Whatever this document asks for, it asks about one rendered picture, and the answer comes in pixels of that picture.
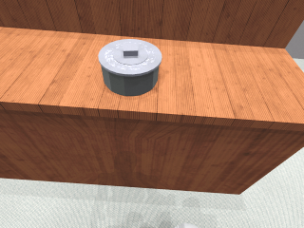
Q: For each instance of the lid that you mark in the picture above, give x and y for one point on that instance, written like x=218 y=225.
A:
x=111 y=58

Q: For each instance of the table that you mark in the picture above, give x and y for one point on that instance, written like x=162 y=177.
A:
x=227 y=109

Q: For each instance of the knob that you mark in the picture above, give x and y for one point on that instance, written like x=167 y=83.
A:
x=130 y=49

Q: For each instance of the pot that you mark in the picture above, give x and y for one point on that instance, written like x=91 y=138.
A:
x=130 y=85

